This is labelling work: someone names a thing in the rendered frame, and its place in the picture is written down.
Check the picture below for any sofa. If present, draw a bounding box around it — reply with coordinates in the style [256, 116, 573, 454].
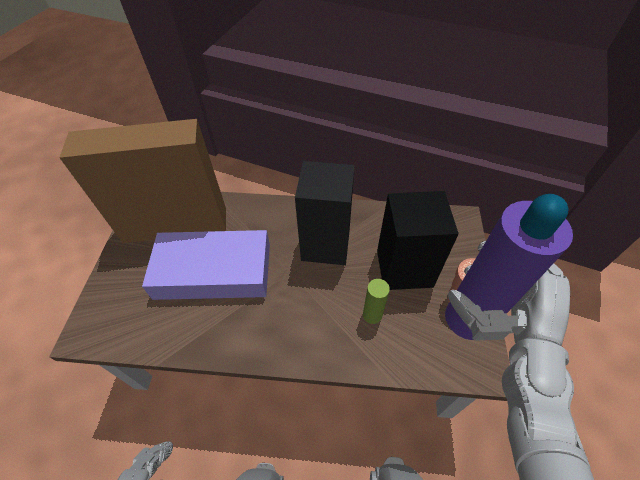
[120, 0, 640, 272]

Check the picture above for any right robot hand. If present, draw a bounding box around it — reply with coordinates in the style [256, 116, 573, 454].
[448, 241, 570, 346]

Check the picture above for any coffee table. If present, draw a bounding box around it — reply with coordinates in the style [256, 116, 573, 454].
[49, 192, 510, 418]

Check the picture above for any left robot hand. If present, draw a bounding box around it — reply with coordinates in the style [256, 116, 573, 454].
[117, 441, 173, 480]

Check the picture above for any right robot arm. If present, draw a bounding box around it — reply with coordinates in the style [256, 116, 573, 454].
[502, 338, 594, 480]

